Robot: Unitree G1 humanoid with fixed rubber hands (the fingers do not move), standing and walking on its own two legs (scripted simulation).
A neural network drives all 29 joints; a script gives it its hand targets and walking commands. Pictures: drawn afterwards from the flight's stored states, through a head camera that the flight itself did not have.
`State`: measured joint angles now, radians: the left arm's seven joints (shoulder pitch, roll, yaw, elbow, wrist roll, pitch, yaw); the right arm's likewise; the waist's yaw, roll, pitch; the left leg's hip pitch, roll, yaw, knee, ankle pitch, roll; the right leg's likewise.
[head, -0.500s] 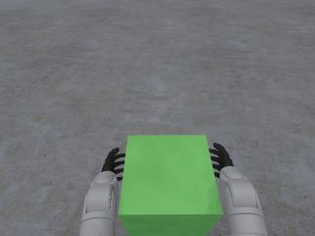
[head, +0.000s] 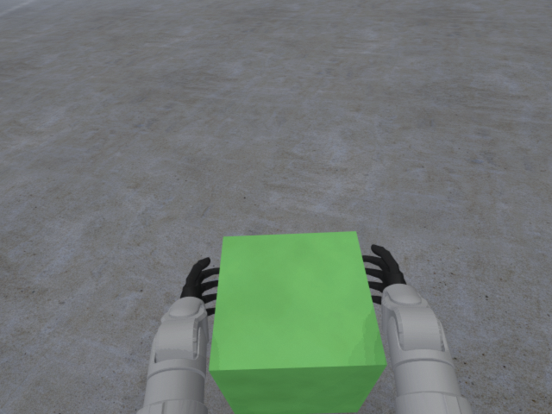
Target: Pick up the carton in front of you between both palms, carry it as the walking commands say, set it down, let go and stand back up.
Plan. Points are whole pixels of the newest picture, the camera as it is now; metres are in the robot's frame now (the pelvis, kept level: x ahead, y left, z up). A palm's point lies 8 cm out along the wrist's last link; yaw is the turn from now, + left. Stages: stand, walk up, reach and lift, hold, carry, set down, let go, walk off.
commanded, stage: set down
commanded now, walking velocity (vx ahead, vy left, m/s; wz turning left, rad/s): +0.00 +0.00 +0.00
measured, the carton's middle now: (293, 328) +0.29 +0.00 -0.05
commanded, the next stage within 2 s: none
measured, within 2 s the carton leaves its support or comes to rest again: neither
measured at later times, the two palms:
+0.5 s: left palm (227, 325) +0.35 +0.13 -0.14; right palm (381, 332) +0.32 -0.16 -0.14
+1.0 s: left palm (246, 335) +0.40 +0.12 -0.29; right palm (374, 347) +0.36 -0.18 -0.28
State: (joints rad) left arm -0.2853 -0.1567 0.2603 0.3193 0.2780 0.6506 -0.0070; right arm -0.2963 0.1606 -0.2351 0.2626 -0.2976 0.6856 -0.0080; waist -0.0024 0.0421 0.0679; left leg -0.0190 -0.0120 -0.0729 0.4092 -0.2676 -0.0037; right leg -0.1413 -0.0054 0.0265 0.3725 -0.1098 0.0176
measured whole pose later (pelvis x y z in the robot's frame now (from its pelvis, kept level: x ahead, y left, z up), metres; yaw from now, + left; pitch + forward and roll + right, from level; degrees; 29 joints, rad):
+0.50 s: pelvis -0.04 -0.02 -0.07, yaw +1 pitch +24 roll +1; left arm -0.65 -0.04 0.40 0.67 0.29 0.17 -0.06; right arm -0.54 0.23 -0.43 0.45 -0.30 0.18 -0.09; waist -0.02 0.02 0.04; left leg -0.98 -0.07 -0.12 0.95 -0.39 -0.05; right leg -1.09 0.04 0.07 0.87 -0.20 0.01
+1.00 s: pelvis -0.05 +0.01 -0.20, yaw +2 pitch +45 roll +1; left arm -0.81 -0.01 0.32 0.77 0.17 0.19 0.05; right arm -0.70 0.13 -0.49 0.53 -0.23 0.19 -0.06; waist -0.08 0.05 -0.25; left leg -1.70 -0.14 -0.08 1.48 -0.56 -0.02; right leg -1.81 0.05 0.12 1.38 -0.36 0.07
